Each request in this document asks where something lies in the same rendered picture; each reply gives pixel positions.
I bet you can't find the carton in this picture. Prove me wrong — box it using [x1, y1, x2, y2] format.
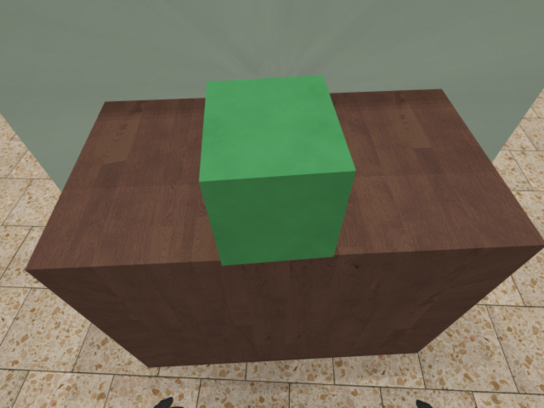
[199, 75, 356, 266]

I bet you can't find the pedestal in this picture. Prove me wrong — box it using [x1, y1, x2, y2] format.
[25, 89, 544, 368]

